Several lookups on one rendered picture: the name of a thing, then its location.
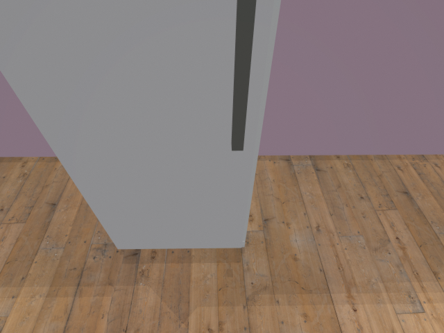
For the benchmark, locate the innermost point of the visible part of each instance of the handle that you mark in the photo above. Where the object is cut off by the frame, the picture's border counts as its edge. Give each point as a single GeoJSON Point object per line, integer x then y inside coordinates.
{"type": "Point", "coordinates": [242, 61]}

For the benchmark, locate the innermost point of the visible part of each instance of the fridge door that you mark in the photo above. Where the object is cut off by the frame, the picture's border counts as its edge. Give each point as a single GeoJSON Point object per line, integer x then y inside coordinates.
{"type": "Point", "coordinates": [135, 99]}

